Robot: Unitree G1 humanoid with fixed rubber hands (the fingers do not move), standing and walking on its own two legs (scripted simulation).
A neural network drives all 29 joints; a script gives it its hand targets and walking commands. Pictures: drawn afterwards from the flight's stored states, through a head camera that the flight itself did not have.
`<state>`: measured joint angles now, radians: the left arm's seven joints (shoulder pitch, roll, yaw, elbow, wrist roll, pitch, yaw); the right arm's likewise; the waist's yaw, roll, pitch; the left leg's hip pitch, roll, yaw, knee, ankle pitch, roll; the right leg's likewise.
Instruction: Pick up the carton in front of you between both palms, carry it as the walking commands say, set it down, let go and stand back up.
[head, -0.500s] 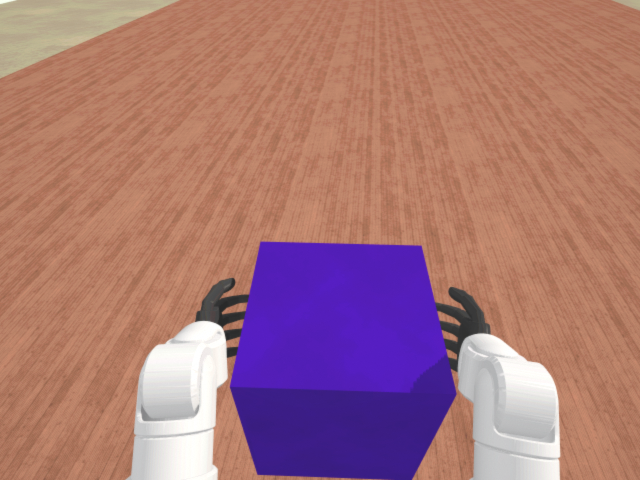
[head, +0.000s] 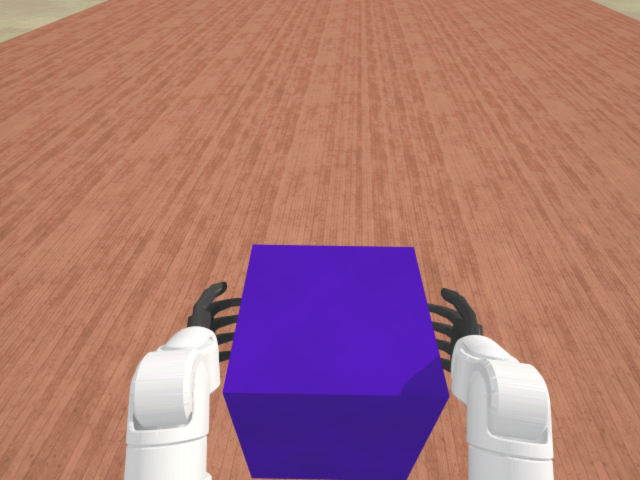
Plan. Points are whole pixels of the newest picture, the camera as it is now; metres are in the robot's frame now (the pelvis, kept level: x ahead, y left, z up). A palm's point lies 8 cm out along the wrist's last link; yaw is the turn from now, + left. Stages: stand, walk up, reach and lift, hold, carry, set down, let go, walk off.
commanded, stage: carry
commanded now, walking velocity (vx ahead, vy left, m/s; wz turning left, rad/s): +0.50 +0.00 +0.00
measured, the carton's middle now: (330, 365) +0.29 +0.00 +0.01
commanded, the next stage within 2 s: none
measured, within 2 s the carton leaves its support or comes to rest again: neither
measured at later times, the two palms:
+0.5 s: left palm (259, 178) +0.58 +0.14 +0.11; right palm (429, 187) +0.59 -0.16 +0.10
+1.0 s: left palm (271, 108) +0.92 +0.16 +0.09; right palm (395, 113) +0.92 -0.14 +0.10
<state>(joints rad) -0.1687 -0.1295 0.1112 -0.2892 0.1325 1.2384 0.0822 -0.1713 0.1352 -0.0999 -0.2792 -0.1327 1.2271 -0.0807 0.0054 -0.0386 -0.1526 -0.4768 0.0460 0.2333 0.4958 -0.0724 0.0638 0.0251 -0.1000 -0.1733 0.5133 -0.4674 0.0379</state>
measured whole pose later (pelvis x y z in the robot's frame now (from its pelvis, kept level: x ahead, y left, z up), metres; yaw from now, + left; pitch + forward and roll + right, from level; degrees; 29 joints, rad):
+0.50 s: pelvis +0.33 -0.02 +0.00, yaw +2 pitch +2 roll -1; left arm -0.14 -0.13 0.09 -0.38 0.12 1.23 0.09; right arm -0.15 0.13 -0.09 -0.38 -0.12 1.22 -0.08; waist 0.00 0.03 -0.13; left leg 0.09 0.09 0.19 0.43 -0.50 -0.04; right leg -0.48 -0.04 -0.23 0.49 -0.05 -0.06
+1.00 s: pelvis +0.66 +0.01 +0.00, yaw +0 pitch +3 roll +0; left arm -0.15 -0.13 0.10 -0.33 0.13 1.23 0.08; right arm -0.15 0.13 -0.09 -0.34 -0.13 1.23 -0.09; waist 0.00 -0.01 -0.12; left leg -0.48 0.06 0.22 0.46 -0.04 0.04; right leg 0.11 -0.06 -0.18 0.33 -0.46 0.04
